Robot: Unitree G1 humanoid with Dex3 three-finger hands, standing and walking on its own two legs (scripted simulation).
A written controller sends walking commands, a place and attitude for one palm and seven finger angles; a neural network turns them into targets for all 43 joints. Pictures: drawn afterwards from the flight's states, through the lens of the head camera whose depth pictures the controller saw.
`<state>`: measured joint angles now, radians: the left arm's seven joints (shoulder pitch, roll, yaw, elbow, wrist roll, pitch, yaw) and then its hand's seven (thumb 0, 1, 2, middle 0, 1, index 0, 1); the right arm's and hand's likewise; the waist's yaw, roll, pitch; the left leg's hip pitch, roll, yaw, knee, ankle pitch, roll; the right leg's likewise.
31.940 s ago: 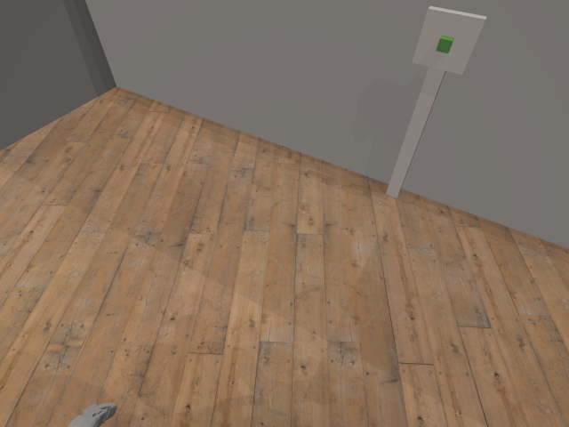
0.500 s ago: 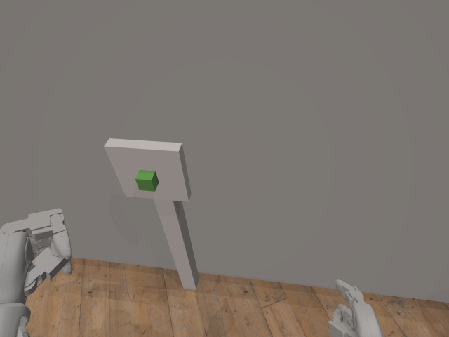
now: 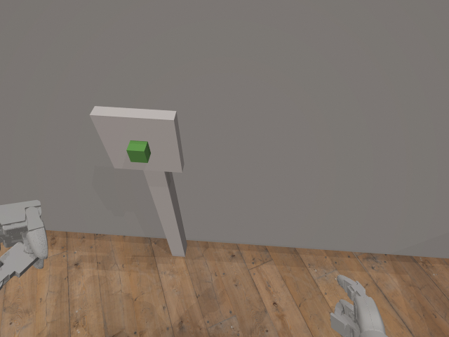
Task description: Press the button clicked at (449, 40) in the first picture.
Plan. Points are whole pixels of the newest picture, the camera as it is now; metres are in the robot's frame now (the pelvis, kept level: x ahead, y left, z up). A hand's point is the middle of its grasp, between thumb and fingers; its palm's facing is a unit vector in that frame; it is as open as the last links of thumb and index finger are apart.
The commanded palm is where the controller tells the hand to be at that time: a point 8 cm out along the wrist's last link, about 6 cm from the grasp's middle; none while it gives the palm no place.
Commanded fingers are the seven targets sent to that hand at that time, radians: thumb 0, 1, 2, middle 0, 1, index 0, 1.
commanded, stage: step back with the hand held close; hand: left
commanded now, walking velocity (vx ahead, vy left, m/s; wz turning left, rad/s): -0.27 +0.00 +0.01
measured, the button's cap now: (139, 150) +0.50 +0.23 +0.00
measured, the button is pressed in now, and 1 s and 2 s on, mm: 0 0 0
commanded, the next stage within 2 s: stop stepping back and stand still in 0.76 s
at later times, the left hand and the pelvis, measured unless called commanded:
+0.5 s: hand out of the picture +0.11 +0.28 +0.16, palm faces +0.45 -0.80 -0.38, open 3.1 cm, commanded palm +0.04 +0.31 +0.18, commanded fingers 0.00 0.90 0.90 -1.30 -1.50 -1.30 -1.50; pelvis -0.07 +0.02 -0.01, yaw +4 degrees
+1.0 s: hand out of the picture +0.02 +0.25 +0.17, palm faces +0.29 -0.84 -0.45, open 3.1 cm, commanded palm -0.03 +0.29 +0.18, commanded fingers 0.00 0.90 0.90 -1.30 -1.50 -1.30 -1.50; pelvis -0.17 +0.02 -0.01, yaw -1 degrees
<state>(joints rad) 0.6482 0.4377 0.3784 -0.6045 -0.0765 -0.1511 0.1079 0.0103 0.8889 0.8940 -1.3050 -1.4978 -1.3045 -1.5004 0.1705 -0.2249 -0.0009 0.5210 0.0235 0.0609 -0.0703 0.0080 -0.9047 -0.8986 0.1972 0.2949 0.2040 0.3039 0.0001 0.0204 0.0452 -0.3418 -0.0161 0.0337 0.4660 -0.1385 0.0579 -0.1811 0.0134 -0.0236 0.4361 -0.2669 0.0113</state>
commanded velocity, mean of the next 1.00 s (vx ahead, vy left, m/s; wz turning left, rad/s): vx -0.25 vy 0.01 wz -0.03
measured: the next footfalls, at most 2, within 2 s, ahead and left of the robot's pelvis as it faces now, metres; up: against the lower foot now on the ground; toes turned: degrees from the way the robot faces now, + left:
left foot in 0.44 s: +0.03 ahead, +0.10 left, +0.00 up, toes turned +3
right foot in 0.82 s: -0.21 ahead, -0.05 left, +0.00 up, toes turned +0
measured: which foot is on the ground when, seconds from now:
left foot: down 0.00-0.32, up 0.34-0.42, down 0.44-1.00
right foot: down 0.00-0.44, up 0.46-0.80, down 0.82-1.00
